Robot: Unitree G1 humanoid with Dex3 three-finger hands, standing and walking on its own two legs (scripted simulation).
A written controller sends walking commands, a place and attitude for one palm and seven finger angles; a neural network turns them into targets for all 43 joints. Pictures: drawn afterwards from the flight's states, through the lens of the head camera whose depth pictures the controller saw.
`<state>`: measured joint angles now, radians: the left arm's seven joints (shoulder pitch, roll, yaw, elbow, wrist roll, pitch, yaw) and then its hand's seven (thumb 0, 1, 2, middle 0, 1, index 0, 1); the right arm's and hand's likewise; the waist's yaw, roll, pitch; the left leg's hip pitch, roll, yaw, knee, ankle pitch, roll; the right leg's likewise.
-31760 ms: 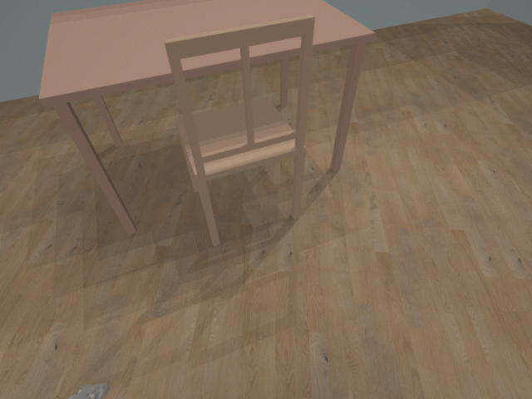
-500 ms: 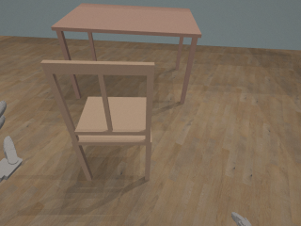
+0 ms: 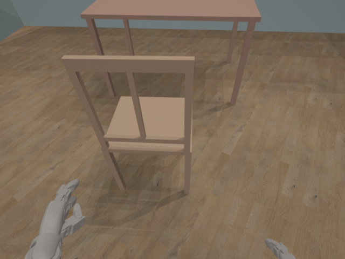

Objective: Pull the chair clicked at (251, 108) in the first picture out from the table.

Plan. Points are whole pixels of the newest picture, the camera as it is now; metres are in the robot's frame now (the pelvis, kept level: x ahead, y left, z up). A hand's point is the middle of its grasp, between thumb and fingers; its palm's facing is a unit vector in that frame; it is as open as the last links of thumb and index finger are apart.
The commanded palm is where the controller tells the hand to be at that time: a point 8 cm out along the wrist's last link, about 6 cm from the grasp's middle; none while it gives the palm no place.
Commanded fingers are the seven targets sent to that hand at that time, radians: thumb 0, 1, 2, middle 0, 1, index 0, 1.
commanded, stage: let the arm hang, fingers relaxed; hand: left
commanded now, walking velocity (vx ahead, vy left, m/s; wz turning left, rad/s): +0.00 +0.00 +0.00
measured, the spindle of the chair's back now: (137, 109) +0.65 +0.17 -0.06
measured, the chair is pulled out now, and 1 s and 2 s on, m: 0.67 0.67 0.67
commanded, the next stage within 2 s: look to check the result in 0.96 s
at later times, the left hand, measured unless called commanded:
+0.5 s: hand out of the picture -0.03 +0.19 -0.15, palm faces +0.01 -0.97 -0.24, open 7.3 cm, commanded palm none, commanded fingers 0.00 0.90 0.90 -0.20 -0.30 -0.20 -0.30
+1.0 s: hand out of the picture -0.01 +0.14 -0.16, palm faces +0.02 -0.99 -0.17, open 7.4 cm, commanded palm none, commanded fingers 0.00 0.90 0.90 -0.20 -0.30 -0.20 -0.30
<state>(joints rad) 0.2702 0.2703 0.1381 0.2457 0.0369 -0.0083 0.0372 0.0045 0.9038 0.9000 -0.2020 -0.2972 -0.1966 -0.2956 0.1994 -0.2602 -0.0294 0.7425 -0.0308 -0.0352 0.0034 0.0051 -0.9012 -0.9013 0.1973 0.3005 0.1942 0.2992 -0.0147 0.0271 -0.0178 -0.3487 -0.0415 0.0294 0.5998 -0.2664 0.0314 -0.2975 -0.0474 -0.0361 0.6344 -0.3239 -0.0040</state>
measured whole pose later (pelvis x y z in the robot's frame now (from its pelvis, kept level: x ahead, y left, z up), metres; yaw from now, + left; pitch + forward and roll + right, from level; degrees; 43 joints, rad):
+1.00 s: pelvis +0.01 -0.01 +0.02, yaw -1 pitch -2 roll +0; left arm 0.33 0.10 -0.01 1.10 0.01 0.00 0.04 0.01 0.92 0.90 -0.20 -0.30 -0.20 -0.30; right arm 0.35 -0.10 0.00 1.11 -0.01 0.00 -0.04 0.00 -0.90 -0.90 0.20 0.30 0.19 0.30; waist -0.01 0.02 0.05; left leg -0.20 0.00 0.02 0.44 -0.21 0.01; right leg -0.14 0.00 -0.04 0.45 -0.27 -0.02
